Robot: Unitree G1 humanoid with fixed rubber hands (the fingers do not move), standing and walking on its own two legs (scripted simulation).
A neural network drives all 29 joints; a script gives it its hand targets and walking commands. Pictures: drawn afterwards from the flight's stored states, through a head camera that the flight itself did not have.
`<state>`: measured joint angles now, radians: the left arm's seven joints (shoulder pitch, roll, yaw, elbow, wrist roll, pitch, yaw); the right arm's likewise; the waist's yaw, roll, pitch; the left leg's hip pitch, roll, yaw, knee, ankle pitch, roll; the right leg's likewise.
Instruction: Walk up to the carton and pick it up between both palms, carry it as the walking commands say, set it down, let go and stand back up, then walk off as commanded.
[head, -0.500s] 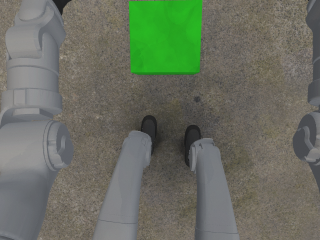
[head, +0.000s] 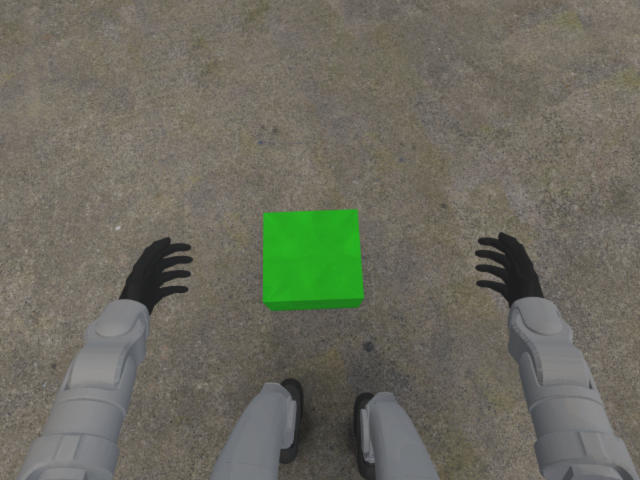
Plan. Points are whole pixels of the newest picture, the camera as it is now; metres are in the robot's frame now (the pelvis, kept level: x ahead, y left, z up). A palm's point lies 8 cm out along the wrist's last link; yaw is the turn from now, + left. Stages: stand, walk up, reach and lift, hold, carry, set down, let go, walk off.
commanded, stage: let go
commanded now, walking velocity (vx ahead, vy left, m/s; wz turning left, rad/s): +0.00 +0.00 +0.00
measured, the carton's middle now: (312, 262) +0.52 +0.06 -0.64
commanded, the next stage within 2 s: stand in 0.92 s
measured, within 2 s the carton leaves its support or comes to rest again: neither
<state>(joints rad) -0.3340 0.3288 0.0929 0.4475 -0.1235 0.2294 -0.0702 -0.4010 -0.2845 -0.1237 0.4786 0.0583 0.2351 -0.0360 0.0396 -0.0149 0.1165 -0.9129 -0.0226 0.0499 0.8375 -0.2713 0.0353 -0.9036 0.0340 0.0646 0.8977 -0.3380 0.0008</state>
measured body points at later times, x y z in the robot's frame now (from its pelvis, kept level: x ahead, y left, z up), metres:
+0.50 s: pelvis +0.06 -0.01 +0.05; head +0.11 -0.01 +0.50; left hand +0.22 +0.24 -0.03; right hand +0.24 -0.26 -0.03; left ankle +0.07 +0.10 -0.68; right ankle +0.04 -0.11 -0.68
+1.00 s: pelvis +0.07 +0.00 +0.05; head +0.07 +0.00 +0.50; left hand +0.24 +0.25 -0.03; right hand +0.22 -0.26 -0.03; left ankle +0.07 +0.10 -0.68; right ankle +0.04 -0.11 -0.68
